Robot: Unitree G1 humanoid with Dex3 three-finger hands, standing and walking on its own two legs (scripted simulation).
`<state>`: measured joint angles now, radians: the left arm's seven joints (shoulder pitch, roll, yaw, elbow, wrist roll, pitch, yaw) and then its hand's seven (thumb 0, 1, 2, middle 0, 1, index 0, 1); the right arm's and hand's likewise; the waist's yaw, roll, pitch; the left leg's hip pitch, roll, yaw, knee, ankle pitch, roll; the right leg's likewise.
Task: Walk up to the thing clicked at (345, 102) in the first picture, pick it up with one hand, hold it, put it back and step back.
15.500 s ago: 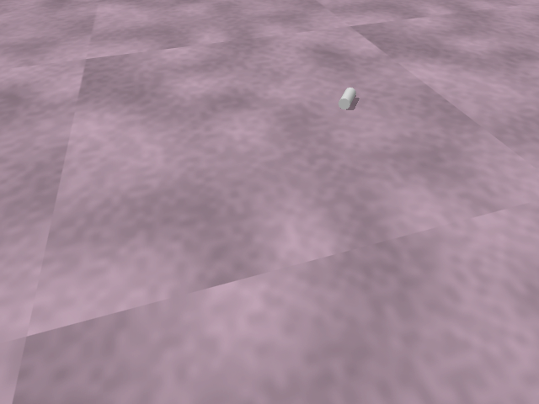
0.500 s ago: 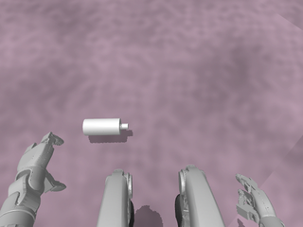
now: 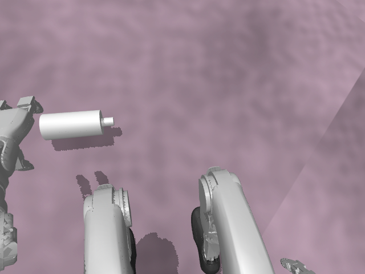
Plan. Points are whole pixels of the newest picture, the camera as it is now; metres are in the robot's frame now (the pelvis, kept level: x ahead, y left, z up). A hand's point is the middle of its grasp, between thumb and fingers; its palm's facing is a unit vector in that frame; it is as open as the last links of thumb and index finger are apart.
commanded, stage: rise first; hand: left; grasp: from above
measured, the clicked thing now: (80, 124) +0.56 +0.25 -0.35
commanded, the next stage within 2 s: none
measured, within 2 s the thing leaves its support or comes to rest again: neither
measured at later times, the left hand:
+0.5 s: hand (34, 129) +0.49 +0.32 -0.19, palm faces -0.45 -0.02 -0.89, open 14.1 cm
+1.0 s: hand (42, 126) +0.50 +0.31 -0.21, palm faces -0.46 -0.04 -0.89, open 14.2 cm
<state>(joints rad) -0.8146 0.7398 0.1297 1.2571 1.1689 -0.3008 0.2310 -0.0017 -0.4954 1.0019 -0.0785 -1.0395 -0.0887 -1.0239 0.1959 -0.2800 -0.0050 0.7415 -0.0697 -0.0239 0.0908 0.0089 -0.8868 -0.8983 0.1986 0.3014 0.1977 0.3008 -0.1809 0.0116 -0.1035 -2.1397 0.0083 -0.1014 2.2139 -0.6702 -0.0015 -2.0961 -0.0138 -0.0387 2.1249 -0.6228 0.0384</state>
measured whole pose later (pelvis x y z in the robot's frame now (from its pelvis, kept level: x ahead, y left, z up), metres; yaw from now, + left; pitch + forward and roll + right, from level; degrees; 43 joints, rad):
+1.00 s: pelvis +0.01 +0.00 -0.05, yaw -3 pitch +34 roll -10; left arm -1.03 0.91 0.12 1.43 1.30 -0.30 0.30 0.00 -0.53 1.01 -0.08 -1.00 -0.09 -1.00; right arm 0.17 -0.29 0.11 0.69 -0.15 0.01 0.14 0.00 -0.91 -0.90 0.20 0.30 0.20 0.30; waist -0.28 -0.02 0.00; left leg -2.30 0.00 -0.15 2.40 -0.71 0.00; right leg -2.23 0.00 -0.07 2.27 -0.65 0.06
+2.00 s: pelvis +0.01 +0.01 -0.07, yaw -5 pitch +33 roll -11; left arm -1.04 0.95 0.12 1.50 1.33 -0.31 0.36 0.00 -0.55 1.03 -0.08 -1.01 -0.08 -1.01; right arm 0.17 -0.29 0.15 0.68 -0.16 -0.01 0.16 0.00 -0.91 -0.90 0.20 0.30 0.20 0.30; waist -0.31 -0.03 0.03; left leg -2.34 0.00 -0.17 2.45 -0.70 0.01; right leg -2.26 0.01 -0.08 2.31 -0.64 0.06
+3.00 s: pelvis +0.01 +0.01 -0.07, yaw -4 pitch +33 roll -11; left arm -1.12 0.91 0.02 1.48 1.31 -0.28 0.31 0.00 -0.57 1.04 -0.09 -1.04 -0.08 -1.04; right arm 0.18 -0.29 0.16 0.68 -0.14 -0.01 0.15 0.00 -0.91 -0.90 0.20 0.30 0.20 0.30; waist -0.32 -0.04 0.01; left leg -2.34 -0.01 -0.16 2.44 -0.69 0.01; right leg -2.26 0.00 -0.08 2.30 -0.63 0.06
